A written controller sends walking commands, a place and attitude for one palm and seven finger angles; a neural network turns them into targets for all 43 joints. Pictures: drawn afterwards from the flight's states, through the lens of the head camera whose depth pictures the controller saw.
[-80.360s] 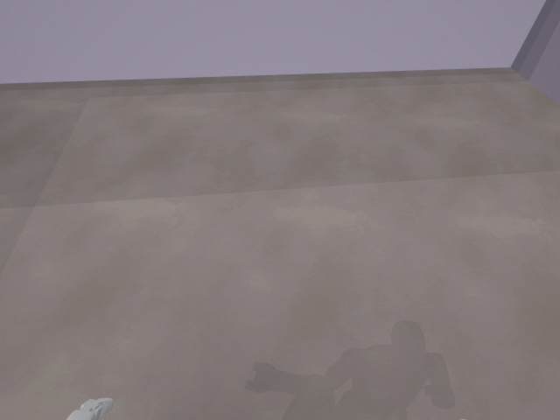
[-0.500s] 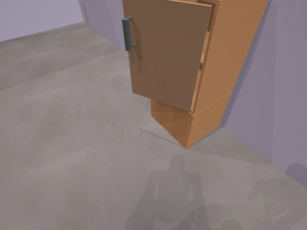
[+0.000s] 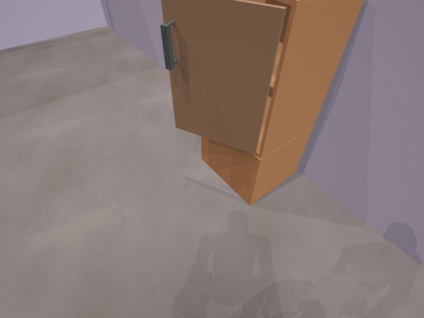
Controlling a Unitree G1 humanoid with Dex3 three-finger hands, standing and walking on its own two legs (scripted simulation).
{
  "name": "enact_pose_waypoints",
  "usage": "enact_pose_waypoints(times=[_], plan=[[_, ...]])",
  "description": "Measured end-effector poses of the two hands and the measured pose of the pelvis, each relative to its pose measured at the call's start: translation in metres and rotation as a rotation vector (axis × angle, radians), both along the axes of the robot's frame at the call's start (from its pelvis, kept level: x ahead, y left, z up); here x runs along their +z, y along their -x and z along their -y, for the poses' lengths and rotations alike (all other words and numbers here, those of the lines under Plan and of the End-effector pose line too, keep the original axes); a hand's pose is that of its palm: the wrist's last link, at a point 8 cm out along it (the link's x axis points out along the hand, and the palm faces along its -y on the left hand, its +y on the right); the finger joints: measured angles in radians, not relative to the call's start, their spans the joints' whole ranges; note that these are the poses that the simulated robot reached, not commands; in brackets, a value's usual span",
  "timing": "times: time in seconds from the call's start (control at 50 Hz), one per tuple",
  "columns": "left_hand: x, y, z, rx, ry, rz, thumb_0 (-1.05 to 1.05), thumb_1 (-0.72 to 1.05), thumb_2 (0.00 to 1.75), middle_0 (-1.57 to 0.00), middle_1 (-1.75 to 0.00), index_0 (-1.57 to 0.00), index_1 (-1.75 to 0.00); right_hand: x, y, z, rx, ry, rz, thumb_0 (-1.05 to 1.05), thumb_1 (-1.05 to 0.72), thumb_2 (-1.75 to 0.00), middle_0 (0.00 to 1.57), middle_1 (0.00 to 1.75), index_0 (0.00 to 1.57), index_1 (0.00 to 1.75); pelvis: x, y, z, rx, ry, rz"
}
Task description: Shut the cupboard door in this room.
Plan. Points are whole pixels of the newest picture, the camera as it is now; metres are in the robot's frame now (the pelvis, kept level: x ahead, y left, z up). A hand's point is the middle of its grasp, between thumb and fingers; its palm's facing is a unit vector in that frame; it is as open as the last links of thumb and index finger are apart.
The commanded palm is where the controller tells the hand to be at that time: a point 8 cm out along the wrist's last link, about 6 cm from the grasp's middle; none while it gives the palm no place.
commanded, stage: look to check the result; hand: left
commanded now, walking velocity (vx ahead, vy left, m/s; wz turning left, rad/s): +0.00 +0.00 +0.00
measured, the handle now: (171, 45) +0.97 +0.19 +0.07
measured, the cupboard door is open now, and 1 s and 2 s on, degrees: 26 26 26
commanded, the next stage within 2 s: walk to a spot facing it in 0.46 s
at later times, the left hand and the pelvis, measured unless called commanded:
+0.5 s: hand out of the picture -0.01 +0.16 -0.18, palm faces +0.03 -0.98 -0.17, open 7.3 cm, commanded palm none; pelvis +0.02 +0.00 +0.00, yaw +0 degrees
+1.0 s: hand out of the picture +0.02 +0.21 -0.21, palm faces +0.24 -0.95 -0.20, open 7.3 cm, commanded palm none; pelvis +0.02 +0.02 -0.03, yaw +13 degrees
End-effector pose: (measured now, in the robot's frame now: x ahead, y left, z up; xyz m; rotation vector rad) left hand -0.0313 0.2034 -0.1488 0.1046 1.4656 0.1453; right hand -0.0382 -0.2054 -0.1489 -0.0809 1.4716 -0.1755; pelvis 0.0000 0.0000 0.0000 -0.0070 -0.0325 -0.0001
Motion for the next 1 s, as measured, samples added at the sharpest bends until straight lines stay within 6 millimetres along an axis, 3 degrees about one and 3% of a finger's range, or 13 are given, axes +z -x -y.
enact_pose_waypoints(times=[0.22,0.46,0.68,0.8,0.88,1.0], plan=[[0.003,0.004,-0.005,0.004,-0.019,-0.041,0.0,0.91,0.9,-0.2,-0.3,-0.2,-0.3,0.0,-0.013,0.003,0.006,0.001,0.001,0.0,-0.9,-0.9,0.2,0.3,0.2,0.3,0.0,-0.007,0.001,-0.004,-0.001,-0.005],[0.002,-0.017,-0.003,-0.004,-0.015,-0.004,0.0,0.91,0.9,-0.2,-0.3,-0.2,-0.3,0.001,-0.039,0.01,0.025,0.017,0.045,0.01,-0.91,-0.9,0.2,0.3,0.2,0.3,0.001,-0.016,0.003,-0.005,-0.003,-0.004],[0.001,-0.033,-0.002,0.003,-0.019,0.02,0.0,0.91,0.9,-0.2,-0.3,-0.2,-0.3,0.001,-0.048,0.015,0.035,0.021,0.046,0.0,-0.91,-0.9,0.2,0.3,0.2,0.3,0.0,-0.021,0.005,0.012,-0.005,-0.008],[-0.005,-0.035,-0.011,0.072,-0.044,0.052,0.0,0.91,0.9,-0.2,-0.3,-0.2,-0.3,-0.006,-0.053,0.018,0.083,0.017,0.012,0.0,-0.9,-0.9,0.2,0.3,0.2,0.3,-0.008,-0.019,0.005,0.075,0.006,-0.014],[-0.015,-0.034,-0.024,0.126,-0.058,0.084,0.0,0.91,0.9,-0.21,-0.3,-0.21,-0.3,-0.01,-0.069,0.02,0.132,0.043,0.006,0.01,-0.9,-0.9,0.2,0.3,0.2,0.3,-0.017,-0.019,0.0,0.141,0.027,-0.004],[-0.031,-0.038,-0.053,0.193,-0.063,0.119,0.0,0.91,0.9,-0.21,-0.3,-0.2,-0.3,-0.008,-0.111,0.017,0.238,0.101,0.086,0.01,-0.9,-0.9,0.2,0.3,0.2,0.3,-0.029,-0.016,-0.016,0.219,0.019,-0.01]])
